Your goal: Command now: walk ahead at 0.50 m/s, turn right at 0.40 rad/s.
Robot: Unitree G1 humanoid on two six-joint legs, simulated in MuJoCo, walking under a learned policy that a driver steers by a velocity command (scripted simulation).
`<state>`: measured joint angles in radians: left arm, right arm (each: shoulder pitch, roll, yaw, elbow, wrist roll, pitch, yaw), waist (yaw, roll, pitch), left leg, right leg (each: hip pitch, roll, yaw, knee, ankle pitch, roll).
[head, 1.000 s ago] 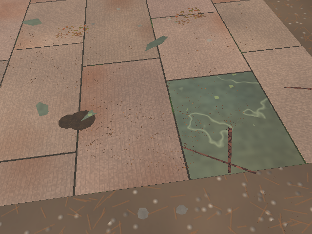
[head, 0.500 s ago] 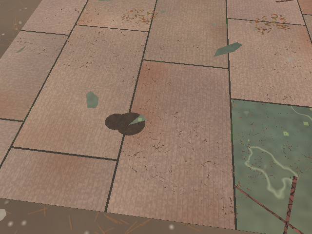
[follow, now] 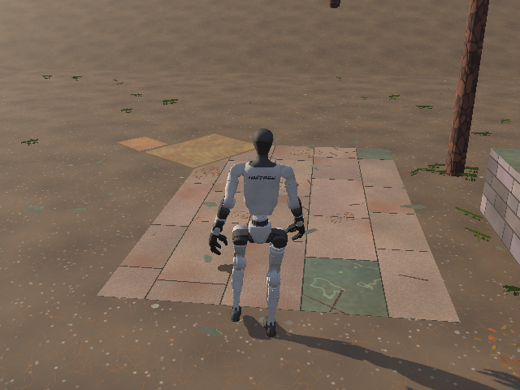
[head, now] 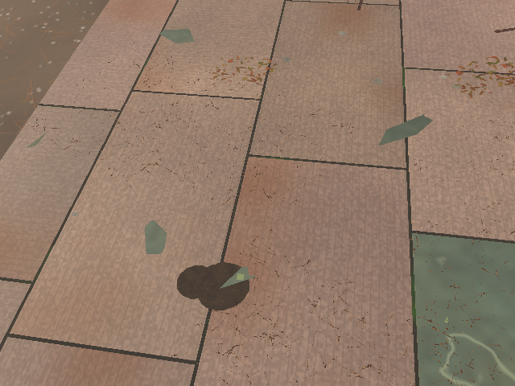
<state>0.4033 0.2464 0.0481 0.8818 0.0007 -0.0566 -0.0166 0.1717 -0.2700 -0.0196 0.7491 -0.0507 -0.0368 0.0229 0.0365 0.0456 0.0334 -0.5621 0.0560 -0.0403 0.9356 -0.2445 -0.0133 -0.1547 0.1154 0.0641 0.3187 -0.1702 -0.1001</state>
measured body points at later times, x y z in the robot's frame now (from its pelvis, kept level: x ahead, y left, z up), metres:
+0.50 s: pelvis +0.26 +0.04 +0.00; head +0.28 +0.05 +0.45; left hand +0.45 +0.27 -0.12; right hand +0.23 -0.24 -0.11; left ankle +0.26 +0.13 -0.75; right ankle +0.26 -0.10 -0.67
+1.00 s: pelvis +0.49 -0.11 +0.00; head +0.50 -0.13 +0.45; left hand +0.66 +0.10 -0.12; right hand +0.42 -0.36 -0.14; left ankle +0.57 +0.03 -0.66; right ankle +0.46 -0.15 -0.75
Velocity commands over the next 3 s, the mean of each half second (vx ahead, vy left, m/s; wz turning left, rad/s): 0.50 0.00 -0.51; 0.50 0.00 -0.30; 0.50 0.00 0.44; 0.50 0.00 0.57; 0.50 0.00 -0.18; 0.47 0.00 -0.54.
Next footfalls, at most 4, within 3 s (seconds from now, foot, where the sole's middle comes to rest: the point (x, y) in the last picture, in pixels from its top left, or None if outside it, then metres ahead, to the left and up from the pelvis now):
0.24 left None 0.30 0.12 -0.78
0.76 right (358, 385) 0.49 -0.17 -0.78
1.34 left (336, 271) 0.82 -0.13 -0.78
1.84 right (389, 194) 1.11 -0.33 -0.78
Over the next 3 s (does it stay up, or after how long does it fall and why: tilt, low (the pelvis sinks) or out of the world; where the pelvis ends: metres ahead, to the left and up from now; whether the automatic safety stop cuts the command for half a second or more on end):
stays up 1.50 -0.24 -0.01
